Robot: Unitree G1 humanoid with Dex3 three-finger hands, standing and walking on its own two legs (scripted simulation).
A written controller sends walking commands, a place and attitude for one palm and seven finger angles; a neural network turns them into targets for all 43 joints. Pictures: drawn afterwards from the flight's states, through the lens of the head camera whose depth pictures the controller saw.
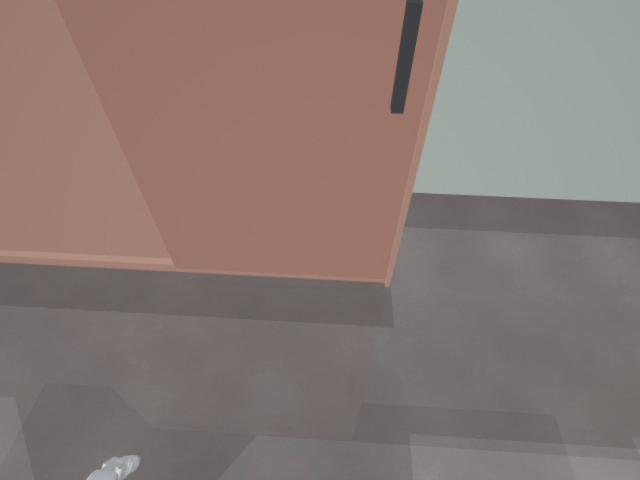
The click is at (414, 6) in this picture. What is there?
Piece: wardrobe's sliding door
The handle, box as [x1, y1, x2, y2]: [390, 0, 422, 113]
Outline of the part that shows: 421,0 406,1 390,106 391,112 402,113 422,7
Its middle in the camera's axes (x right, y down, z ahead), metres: +0.18 -0.39 +0.82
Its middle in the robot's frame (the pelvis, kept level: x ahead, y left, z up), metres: +0.90 -0.13 +0.12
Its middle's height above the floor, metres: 0.89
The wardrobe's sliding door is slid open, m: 0.00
